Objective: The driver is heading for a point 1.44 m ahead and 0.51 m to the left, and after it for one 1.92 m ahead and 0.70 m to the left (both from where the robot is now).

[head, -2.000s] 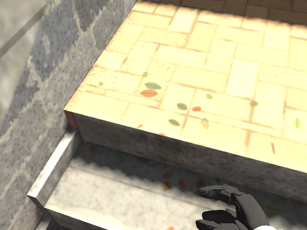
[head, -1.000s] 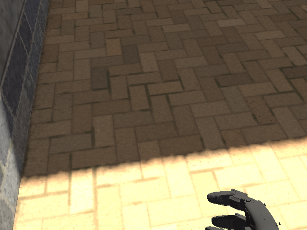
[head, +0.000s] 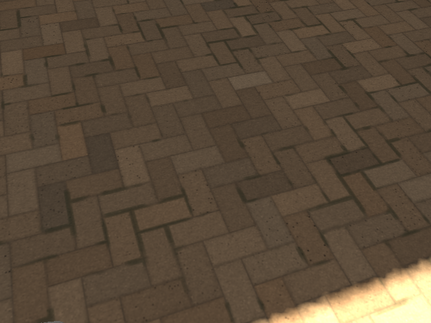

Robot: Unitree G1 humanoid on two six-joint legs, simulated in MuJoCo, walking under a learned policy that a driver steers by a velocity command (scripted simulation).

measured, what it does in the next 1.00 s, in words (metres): steps on the spot, turning left: right foot, then left foot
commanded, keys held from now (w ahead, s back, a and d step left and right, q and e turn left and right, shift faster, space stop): q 0.86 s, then no key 0.14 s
